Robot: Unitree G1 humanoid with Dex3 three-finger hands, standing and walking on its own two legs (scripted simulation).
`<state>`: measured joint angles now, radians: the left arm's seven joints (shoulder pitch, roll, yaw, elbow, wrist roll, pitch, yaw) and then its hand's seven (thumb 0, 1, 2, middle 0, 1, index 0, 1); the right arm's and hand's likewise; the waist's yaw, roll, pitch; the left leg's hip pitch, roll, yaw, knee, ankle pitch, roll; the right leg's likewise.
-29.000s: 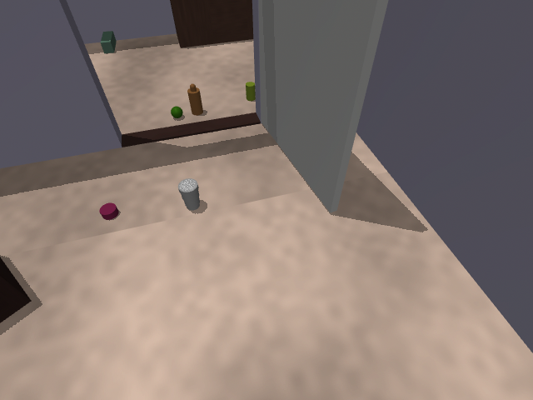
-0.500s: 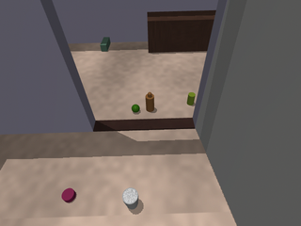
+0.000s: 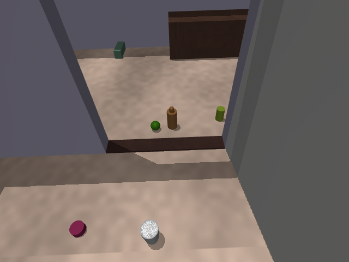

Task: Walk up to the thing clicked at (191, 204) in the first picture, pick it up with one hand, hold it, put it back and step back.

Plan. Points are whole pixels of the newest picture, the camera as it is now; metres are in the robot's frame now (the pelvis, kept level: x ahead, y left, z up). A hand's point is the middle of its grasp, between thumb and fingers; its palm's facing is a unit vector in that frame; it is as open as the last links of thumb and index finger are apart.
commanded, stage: stand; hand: left
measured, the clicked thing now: (150, 233) +0.41 +0.17 -0.71
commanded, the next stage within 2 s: step back in 0.30 s
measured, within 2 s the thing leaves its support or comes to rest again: neither
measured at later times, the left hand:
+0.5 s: hand out of the picture +0.08 +0.28 -0.16, palm faces +0.00 -0.93 -0.38, open 7.4 cm
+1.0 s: hand out of the picture -0.01 +0.33 -0.18, palm faces -0.07 -0.92 -0.38, open 7.4 cm
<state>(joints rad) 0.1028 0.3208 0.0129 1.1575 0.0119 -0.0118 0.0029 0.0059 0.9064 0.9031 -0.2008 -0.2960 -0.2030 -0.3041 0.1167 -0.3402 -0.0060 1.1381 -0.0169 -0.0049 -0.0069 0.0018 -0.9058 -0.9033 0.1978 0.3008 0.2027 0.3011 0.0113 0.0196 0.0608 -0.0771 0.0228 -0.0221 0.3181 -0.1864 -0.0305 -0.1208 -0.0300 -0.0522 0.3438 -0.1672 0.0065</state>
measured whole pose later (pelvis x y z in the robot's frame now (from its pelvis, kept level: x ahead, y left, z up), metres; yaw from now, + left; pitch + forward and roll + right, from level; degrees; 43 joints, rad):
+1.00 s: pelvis -0.12 +0.07 -0.03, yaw -4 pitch -2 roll +0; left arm 0.12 0.38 0.07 0.90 0.01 0.05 0.01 0.01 0.91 0.90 -0.20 -0.30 -0.20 -0.30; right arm 0.11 -0.35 -0.04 0.85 -0.02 0.02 -0.02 0.00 -0.90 -0.90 0.20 0.30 0.21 0.30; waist 0.00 0.00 0.21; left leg -0.36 -0.01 0.08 0.65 -0.26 0.07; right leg -0.28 0.03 0.08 0.80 -0.47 0.00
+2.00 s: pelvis -0.41 +0.06 -0.03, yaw -1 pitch -2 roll +1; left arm 0.16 0.37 0.07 0.79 0.04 0.06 0.01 0.01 0.90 0.90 -0.20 -0.30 -0.21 -0.30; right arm 0.22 -0.41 -0.05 0.86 -0.01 0.03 -0.03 0.00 -0.91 -0.90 0.20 0.30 0.20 0.30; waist 0.01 0.00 0.16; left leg -0.37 -0.07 -0.05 0.91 -0.50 0.00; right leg -0.35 -0.04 0.00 0.68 -0.28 0.00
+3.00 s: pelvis -0.64 +0.01 -0.02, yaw +0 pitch -3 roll -1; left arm 0.21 0.36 0.07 0.99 0.04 -0.03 -0.01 0.01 0.91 0.90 -0.20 -0.30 -0.20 -0.30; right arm 0.21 -0.36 -0.04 0.99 -0.03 0.01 0.01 0.00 -0.90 -0.90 0.20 0.30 0.21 0.30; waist 0.02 0.03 0.04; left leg -0.29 -0.01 -0.07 0.71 -0.42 0.01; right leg -0.24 0.01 -0.04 0.59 -0.30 -0.03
